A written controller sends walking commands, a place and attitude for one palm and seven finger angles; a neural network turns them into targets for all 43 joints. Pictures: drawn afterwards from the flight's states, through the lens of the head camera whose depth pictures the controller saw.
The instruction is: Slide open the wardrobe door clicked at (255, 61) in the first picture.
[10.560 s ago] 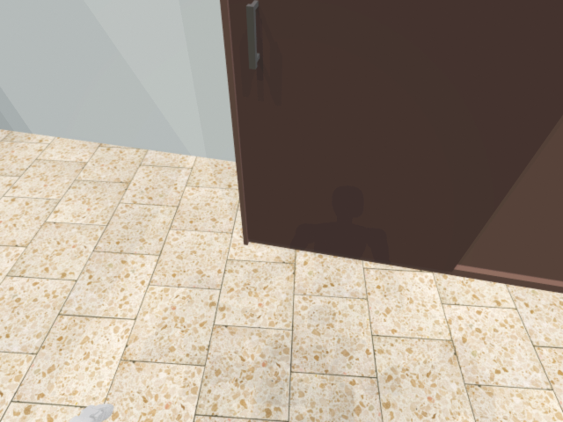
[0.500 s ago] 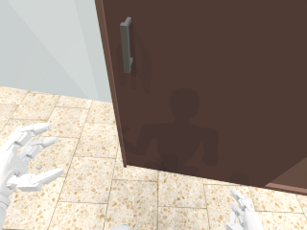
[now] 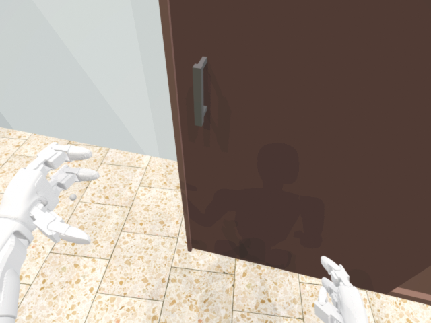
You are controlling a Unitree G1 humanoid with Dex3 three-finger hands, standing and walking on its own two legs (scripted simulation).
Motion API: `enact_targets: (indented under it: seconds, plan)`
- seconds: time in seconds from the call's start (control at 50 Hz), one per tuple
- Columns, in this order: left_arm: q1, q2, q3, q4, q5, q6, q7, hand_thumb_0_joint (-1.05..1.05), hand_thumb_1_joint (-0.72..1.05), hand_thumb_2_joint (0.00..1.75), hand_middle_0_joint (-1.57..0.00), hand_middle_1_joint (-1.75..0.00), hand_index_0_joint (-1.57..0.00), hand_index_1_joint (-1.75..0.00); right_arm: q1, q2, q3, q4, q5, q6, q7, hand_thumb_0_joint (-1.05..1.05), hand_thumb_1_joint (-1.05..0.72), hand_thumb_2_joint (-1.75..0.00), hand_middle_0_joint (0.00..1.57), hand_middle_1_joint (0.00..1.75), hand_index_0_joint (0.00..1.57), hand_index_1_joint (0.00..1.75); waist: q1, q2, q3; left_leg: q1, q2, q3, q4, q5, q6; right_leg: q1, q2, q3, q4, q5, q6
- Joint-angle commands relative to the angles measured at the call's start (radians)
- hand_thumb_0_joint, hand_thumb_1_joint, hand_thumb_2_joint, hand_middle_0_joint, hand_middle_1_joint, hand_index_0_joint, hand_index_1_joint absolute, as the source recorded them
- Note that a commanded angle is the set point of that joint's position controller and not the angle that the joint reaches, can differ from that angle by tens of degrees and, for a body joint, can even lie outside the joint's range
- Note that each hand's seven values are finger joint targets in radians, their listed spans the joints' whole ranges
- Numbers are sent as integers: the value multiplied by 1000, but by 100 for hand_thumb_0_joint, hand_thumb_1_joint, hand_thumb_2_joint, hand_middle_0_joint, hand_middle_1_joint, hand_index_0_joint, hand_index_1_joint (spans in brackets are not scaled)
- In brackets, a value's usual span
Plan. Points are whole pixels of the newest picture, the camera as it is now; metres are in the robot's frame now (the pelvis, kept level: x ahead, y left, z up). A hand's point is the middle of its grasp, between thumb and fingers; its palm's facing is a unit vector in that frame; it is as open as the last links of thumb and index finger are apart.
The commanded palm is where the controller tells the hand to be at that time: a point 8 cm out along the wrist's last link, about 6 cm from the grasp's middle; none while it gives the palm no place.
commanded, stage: raise the hand with hooked fingers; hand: left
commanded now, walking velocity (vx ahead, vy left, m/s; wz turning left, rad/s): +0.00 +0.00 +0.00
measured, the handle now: (201, 92) +0.54 +0.11 +0.16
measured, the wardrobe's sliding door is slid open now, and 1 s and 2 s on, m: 0.00 0.00 0.00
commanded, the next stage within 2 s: move the hooked fingers beside the handle in 0.74 s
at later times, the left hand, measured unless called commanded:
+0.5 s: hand (96, 167) +0.29 +0.24 +0.17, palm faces +0.00 -1.00 -0.05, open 14.0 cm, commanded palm +0.26 +0.28 +0.19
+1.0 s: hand (91, 163) +0.29 +0.24 +0.18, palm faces +0.02 -1.00 -0.03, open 14.0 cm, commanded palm +0.27 +0.29 +0.18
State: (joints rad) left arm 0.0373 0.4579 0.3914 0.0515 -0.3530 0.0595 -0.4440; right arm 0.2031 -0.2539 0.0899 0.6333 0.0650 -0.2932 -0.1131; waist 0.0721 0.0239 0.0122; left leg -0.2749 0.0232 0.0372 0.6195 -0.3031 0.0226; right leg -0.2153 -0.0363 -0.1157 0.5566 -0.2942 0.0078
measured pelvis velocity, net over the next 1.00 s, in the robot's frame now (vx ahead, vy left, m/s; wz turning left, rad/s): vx -0.01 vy -0.02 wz -0.01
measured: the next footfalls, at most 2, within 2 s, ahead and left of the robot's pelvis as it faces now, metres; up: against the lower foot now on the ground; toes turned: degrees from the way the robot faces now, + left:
none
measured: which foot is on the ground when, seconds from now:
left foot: down 0.00-1.00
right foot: down 0.00-1.00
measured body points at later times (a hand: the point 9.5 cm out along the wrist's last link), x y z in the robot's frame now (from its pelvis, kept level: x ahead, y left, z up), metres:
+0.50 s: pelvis +0.01 -0.03 +0.01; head -0.01 -0.04 +0.46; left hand +0.28 +0.29 +0.18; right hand +0.19 -0.27 -0.06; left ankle +0.02 +0.10 -0.73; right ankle +0.00 -0.13 -0.73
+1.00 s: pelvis -0.01 -0.02 +0.01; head -0.03 -0.03 +0.46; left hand +0.28 +0.30 +0.18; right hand +0.18 -0.26 -0.06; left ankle +0.02 +0.10 -0.73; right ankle +0.00 -0.13 -0.73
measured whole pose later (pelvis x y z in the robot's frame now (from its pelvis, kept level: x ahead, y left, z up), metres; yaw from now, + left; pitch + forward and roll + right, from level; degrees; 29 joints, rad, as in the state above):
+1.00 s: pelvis -0.01 -0.02 +0.01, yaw -1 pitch -4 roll -1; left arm -0.20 0.46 0.40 0.20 -0.33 0.17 -0.42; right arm 0.20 -0.27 0.08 0.65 0.09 -0.21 -0.13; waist 0.06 0.03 0.01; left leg -0.21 0.04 0.04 0.53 -0.25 0.00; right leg -0.17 -0.01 -0.11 0.50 -0.26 -0.02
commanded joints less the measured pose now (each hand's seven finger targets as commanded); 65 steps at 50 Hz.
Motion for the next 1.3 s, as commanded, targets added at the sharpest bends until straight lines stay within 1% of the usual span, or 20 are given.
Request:
enact_targets:
  seconds: [0.0, 0.02, 0.16, 0.2, 0.22, 0.26, 0.3, 0.32, 0.38, 0.42, 0.46, 0.54, 0.76, 0.82, 0.84, 0.9, 1.0, 1.06, 1.14, 1.28]
  plan:
    - [-330, 258, 115, -234, -25, -54, -1, 0, -50, 30, -30, -120, -30, -120, -101, -146, -62, -142, 3, -35, -21, 0, -90, -90, 20, 30, 20, 30, -24, 79, -192, 131, -6, -95, -165, 190, -23, 19, 59, 38, -89, 153, -26]
    - [-332, 293, 146, -226, -24, -53, 4, 0, -50, 30, -30, -120, -30, -120, -103, -150, -63, -135, 2, -31, -21, 0, -90, -90, 20, 30, 20, 30, -18, 80, -201, 138, -8, -85, -157, 211, -19, 37, 58, 46, -96, 173, -29]
    - [-422, 289, 117, -125, -16, 31, -17, 0, -50, 30, -30, -120, -30, -120, -129, -142, -53, -138, 18, 0, -19, 0, -90, -90, 20, 30, 20, 30, -20, 79, -146, 129, -14, -66, -190, 199, -13, 47, 48, 55, -139, 183, -25]
    - [-459, 304, 119, -130, -14, 55, -25, 0, -50, 30, -30, -120, -30, -120, -135, -145, -56, -147, 22, 7, -19, 0, -90, -90, 20, 30, 20, 30, -20, 83, -171, 146, -18, -63, -190, 213, -10, 58, 46, 60, -144, 203, -23]
    - [-469, 336, 144, -129, -17, 64, -23, 0, -50, 30, -30, -120, -30, -120, -140, -149, -57, -147, 19, 9, -19, 0, -90, -90, 20, 30, 20, 30, -14, 74, -191, 149, -17, -56, -177, 233, -7, 75, 40, 74, -145, 226, -24]
    - [-408, 286, 118, -73, -23, 83, -34, 0, -50, 30, -30, -120, -30, -120, -130, -142, -57, -153, 23, 18, -14, 0, -90, -90, 20, 30, 20, 30, -16, 21, -176, 138, -18, -52, -180, 247, -5, 76, 40, 66, -141, 257, -18]
    - [-368, 284, 125, -57, -30, 93, -47, 0, -50, 30, -30, -120, -30, -120, -131, -149, -65, -159, 26, 27, -7, 0, -90, -90, 20, 30, 20, 30, -13, -16, -178, 127, -19, -48, -171, 250, -3, 74, 35, 78, -137, 278, -11]
    - [-348, 311, 155, -58, -32, 89, -45, 0, -50, 30, -30, -120, -30, -120, -132, -157, -71, -157, 25, 30, -4, 0, -90, -90, 20, 30, 20, 30, -6, -22, -194, 124, -16, -40, -154, 264, -4, 91, 26, 95, -132, 298, -7]
    - [-372, 294, 148, -96, -37, 86, -38, 0, -50, 30, -30, -120, -30, -120, -139, -148, -73, -175, 28, 37, 0, 0, -90, -90, 20, 30, 20, 30, -9, -8, -202, 121, -18, -36, -151, 258, -5, 84, 22, 103, -127, 301, -1]
    - [-400, 344, 188, -138, -33, 68, -17, 0, -50, 30, -30, -120, -30, -120, -144, -153, -77, -174, 23, 36, -3, 0, -90, -90, 20, 30, 20, 30, -9, 2, -212, 123, -15, -30, -131, 256, -5, 89, 11, 133, -128, 298, 4]
    - [-425, 308, 169, -159, -28, 52, 2, 0, -50, 30, -30, -120, -30, -120, -141, -140, -74, -177, 23, 35, -6, 0, -90, -90, 20, 30, 20, 30, -15, 34, -211, 131, -18, -27, -144, 248, -5, 84, 19, 117, -127, 280, -2]
    - [-454, 329, 178, -212, -10, 21, 33, 0, -50, 30, -30, -120, -30, -120, -144, -141, -75, -172, 18, 27, -17, 0, -90, -90, 20, 30, 20, 30, -14, 86, -213, 149, -21, -23, -150, 235, -3, 80, 23, 114, -135, 249, -6]
    - [-415, 275, 121, -87, -19, 91, 0, 0, -50, 30, -30, -120, -30, -120, -147, -144, -70, -166, 32, 40, -23, 0, -90, -90, 20, 30, 20, 30, -25, 8, -124, 102, -17, -32, -158, 156, -4, 28, 22, 130, -162, 141, 8]
    - [-445, 320, 155, -147, -19, 69, 8, 0, -50, 30, -30, -120, -30, -120, -154, -151, -75, -170, 27, 34, -24, 0, -90, -90, 20, 30, 20, 30, -19, 7, -176, 128, -15, -34, -152, 166, -3, 46, 23, 131, -158, 131, 2]
    - [-504, 283, 112, -172, -17, 62, 10, 0, -50, 30, -30, -120, -30, -120, -161, -139, -68, -175, 28, 31, -25, 0, -90, -90, 20, 30, 20, 30, -26, 34, -184, 138, -18, -38, -165, 158, -3, 37, 25, 122, -158, 122, -4]
    - [-607, 274, 91, -90, -8, 39, 28, 0, -50, 30, -30, -120, -30, -120, -131, -146, -69, -139, 28, 27, -36, 0, -90, -90, 20, 30, 20, 30, -55, 21, -138, 141, -15, -48, -179, 100, -4, -19, 39, 102, -174, 55, -6]
    - [-694, 270, 47, 29, 31, 37, 41, 0, -50, 30, -30, -120, -30, -120, -124, -149, -66, -117, 29, 27, -43, 0, -90, -90, 20, 30, 20, 30, -62, 65, -132, 120, -19, -51, -192, 43, -7, -38, 34, 100, -181, -8, -15]
    - [-754, 269, 29, 31, 44, 32, 46, 0, -50, 30, -30, -120, -30, -120, -127, -149, -66, -121, 26, 27, -42, 0, -90, -90, 20, 30, 20, 30, -59, 102, -192, 145, -17, -57, -193, 75, -9, -13, 32, 93, -166, 35, -24]
    - [-716, 281, 55, 36, 37, 20, 39, 0, -50, 30, -30, -120, -30, -120, -115, -153, -71, -135, 21, 27, -31, 0, -90, -90, 20, 30, 20, 30, -38, 46, -272, 158, -12, -65, -192, 169, -6, 39, 37, 78, -139, 139, -29]
    - [-696, 222, 27, 76, 52, 52, 72, 0, -50, 30, -30, -120, -30, -120, -89, -156, -83, -132, 25, 46, -14, 0, -90, -90, 20, 30, 20, 30, -38, 46, -223, 152, -5, -62, -203, 226, -16, 21, 45, 56, -127, 201, -34]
